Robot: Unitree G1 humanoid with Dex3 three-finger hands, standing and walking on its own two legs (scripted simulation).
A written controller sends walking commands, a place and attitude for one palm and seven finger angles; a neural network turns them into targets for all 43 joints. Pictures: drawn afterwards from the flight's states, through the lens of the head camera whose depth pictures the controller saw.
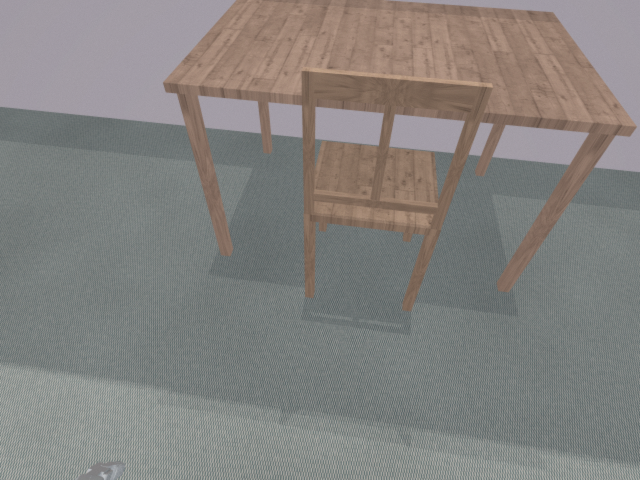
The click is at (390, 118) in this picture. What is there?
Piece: chair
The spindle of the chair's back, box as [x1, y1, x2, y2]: [371, 105, 395, 199]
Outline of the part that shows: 395,106 385,105 371,192 371,199 379,199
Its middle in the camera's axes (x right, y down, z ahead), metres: +0.15 -0.20 +0.96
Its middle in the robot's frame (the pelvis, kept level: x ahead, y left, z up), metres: +0.85 -0.11 -0.10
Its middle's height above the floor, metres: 0.67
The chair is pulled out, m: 0.00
